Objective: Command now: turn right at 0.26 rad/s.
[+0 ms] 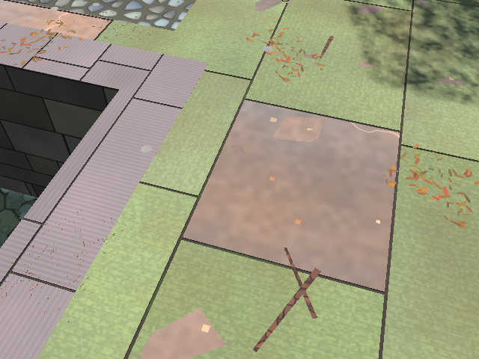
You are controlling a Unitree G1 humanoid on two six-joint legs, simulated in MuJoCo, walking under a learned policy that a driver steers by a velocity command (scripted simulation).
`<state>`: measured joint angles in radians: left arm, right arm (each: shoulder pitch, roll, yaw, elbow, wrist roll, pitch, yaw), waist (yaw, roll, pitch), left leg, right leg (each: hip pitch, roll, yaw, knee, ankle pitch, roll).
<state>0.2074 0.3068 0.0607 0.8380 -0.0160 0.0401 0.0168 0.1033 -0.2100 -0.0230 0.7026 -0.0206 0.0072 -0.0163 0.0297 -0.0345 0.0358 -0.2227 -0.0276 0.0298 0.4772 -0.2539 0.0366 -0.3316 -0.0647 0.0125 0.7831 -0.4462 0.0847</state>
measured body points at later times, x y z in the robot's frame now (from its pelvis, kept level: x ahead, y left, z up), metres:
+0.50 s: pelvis -0.02 -0.03 +0.01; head +0.02 -0.06 +0.46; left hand +0.19 +0.22 -0.08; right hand +0.07 -0.35 -0.10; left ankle +0.05 +0.13 -0.69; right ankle -0.04 -0.11 -0.74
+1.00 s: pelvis -0.01 -0.01 +0.00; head +0.02 -0.03 +0.45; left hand +0.26 +0.14 -0.10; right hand -0.04 -0.32 -0.11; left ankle +0.05 +0.11 -0.74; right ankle -0.08 -0.12 -0.73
